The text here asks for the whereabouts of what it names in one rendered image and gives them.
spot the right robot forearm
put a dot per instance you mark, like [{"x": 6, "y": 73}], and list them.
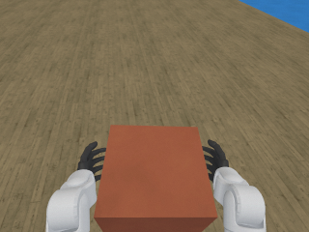
[{"x": 244, "y": 208}]

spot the carton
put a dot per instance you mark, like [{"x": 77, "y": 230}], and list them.
[{"x": 154, "y": 179}]

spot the left robot hand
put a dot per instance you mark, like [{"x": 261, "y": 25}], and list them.
[{"x": 87, "y": 162}]

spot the right robot hand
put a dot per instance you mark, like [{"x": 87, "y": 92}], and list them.
[{"x": 217, "y": 160}]

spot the left robot forearm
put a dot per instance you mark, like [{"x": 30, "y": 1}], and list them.
[{"x": 68, "y": 209}]

